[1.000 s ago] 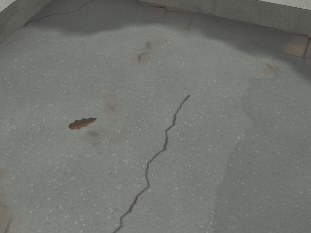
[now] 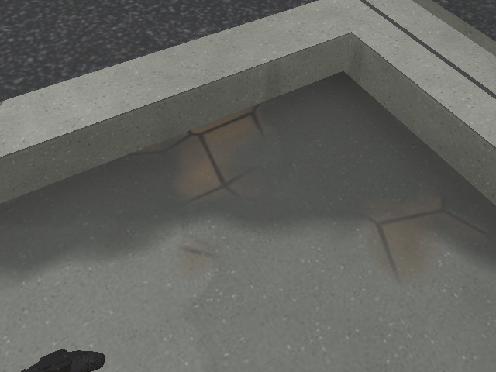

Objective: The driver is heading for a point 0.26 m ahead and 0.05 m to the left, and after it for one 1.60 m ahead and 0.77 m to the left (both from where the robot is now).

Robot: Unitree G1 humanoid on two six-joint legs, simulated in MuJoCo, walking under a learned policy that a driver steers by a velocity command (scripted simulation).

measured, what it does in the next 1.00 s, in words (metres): walks ahead, turning left: left foot, then right foot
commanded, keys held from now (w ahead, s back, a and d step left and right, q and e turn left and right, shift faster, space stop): w+e+shift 0.04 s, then w+q+shift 0.96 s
